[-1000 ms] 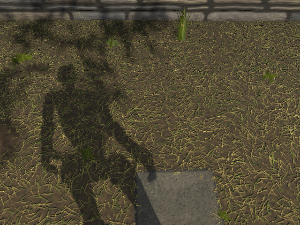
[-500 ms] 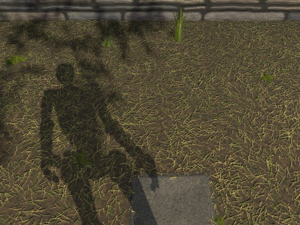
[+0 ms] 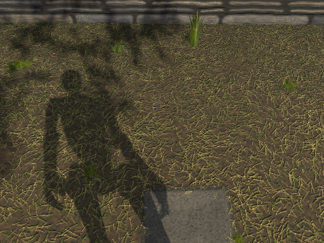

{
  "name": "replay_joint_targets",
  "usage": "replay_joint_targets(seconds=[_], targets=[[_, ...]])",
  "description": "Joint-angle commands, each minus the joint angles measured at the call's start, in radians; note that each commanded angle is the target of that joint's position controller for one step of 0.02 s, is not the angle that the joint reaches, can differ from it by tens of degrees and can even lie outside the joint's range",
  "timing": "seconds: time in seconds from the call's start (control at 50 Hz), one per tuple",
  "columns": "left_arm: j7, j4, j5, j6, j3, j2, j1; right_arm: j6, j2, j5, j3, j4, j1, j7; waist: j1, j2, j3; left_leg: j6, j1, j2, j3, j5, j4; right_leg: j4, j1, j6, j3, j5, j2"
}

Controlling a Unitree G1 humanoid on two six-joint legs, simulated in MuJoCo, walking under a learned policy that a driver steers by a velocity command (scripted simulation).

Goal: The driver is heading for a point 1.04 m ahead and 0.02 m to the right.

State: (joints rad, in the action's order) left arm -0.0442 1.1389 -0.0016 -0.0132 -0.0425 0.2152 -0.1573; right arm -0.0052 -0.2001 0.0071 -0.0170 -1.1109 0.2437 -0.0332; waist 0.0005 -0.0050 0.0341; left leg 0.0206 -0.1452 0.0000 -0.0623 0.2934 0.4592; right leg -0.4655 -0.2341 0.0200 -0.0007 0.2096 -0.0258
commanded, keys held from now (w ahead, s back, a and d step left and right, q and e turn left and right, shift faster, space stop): no key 1.00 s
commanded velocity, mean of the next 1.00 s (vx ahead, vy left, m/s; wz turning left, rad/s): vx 0.00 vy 0.00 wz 0.00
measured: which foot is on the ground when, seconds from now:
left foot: down 0.00-1.00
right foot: down 0.00-1.00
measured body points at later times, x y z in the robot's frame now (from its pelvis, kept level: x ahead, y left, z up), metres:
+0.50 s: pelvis +0.00 +0.00 +0.00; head +0.02 +0.01 +0.45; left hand +0.03 +0.25 -0.16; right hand +0.00 -0.24 -0.16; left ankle -0.03 +0.10 -0.74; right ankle +0.03 -0.13 -0.74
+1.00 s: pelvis +0.01 +0.01 +0.00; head +0.02 +0.01 +0.45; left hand +0.02 +0.25 -0.16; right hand -0.01 -0.23 -0.16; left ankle -0.03 +0.10 -0.74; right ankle +0.03 -0.13 -0.74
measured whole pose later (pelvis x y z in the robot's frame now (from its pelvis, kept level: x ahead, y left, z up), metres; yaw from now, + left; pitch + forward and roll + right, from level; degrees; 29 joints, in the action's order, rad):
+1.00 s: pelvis +0.01 +0.01 +0.00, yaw +0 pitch -1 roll +0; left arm -0.05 1.14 0.00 -0.01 -0.03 0.19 -0.22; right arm -0.01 -0.17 0.00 -0.01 -1.09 0.32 -0.03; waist 0.00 -0.01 0.03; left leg 0.03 -0.14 0.01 -0.06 0.30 0.45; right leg -0.46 -0.24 0.03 0.01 0.22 -0.04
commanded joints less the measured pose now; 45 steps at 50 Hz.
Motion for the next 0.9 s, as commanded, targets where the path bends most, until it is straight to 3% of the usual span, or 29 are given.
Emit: replay_joint_targets(seconds=[0.02, 0.9], targets=[[-0.004, -0.024, 0.0, 0.007, -0.012, 0.102, -0.012, -0.007, -0.098, -0.001, -0.014, 0.02, 0.048, -0.003, 0.0, 0.01, 0.004, 0.014, -0.089, -0.051, 0.053, -0.077, -0.117, 0.054, 0.048, -0.032, 0.017, -0.123, -0.021], [-0.012, -0.015, 0.006, 0.007, -0.004, 0.074, -0.1, -0.012, -0.064, -0.006, -0.012, 0.034, 0.152, -0.002, 0.0, 0.009, 0.017, 0.021, -0.082, -0.046, 0.054, -0.151, -0.111, 0.046, 0.044, -0.025, 0.016, -0.151, -0.021]])
Next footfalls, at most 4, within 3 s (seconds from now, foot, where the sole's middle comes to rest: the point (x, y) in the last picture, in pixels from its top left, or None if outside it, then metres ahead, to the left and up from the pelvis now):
1.72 left None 0.09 0.11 -0.78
2.46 left None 0.18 0.13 -0.78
2.96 right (192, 231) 0.56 -0.09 -0.78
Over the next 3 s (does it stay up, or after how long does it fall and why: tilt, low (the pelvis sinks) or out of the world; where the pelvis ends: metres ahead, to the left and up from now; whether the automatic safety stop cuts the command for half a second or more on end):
stays up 0.40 0.00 -0.03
